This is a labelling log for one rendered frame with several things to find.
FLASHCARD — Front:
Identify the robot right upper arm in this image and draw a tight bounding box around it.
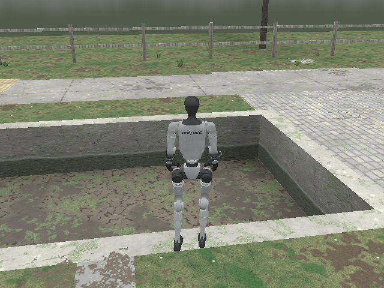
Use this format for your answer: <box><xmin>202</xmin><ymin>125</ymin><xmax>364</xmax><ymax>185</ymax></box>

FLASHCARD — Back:
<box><xmin>205</xmin><ymin>121</ymin><xmax>218</xmax><ymax>154</ymax></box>

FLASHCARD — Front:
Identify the left robot forearm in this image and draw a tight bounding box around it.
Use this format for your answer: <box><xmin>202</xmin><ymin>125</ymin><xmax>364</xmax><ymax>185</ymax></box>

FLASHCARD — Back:
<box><xmin>166</xmin><ymin>147</ymin><xmax>174</xmax><ymax>164</ymax></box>

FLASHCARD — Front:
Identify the left robot hand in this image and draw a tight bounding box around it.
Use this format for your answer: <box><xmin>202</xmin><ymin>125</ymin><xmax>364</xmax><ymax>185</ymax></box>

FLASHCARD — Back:
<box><xmin>166</xmin><ymin>161</ymin><xmax>181</xmax><ymax>172</ymax></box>

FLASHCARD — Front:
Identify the robot right shin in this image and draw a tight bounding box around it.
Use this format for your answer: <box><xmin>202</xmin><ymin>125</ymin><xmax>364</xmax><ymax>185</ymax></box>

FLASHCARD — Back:
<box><xmin>199</xmin><ymin>199</ymin><xmax>209</xmax><ymax>239</ymax></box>

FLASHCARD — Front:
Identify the robot shin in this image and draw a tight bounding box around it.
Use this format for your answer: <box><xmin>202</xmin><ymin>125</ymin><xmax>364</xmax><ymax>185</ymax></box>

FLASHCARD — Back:
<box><xmin>199</xmin><ymin>199</ymin><xmax>209</xmax><ymax>239</ymax></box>
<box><xmin>173</xmin><ymin>202</ymin><xmax>182</xmax><ymax>243</ymax></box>

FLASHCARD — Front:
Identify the right robot hand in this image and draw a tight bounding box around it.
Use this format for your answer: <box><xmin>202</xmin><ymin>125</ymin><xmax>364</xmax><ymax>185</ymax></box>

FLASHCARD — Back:
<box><xmin>204</xmin><ymin>161</ymin><xmax>218</xmax><ymax>171</ymax></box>

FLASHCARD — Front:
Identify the right robot forearm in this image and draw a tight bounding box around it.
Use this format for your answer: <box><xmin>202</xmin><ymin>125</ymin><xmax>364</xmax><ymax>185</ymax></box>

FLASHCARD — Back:
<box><xmin>211</xmin><ymin>146</ymin><xmax>219</xmax><ymax>164</ymax></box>

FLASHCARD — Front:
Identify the robot left shin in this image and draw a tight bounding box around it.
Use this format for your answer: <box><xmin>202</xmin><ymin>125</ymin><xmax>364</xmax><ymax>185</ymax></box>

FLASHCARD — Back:
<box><xmin>173</xmin><ymin>202</ymin><xmax>182</xmax><ymax>243</ymax></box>

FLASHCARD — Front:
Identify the robot left upper arm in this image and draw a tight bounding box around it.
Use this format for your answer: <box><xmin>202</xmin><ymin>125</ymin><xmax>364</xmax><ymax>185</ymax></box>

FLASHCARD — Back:
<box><xmin>167</xmin><ymin>122</ymin><xmax>179</xmax><ymax>155</ymax></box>

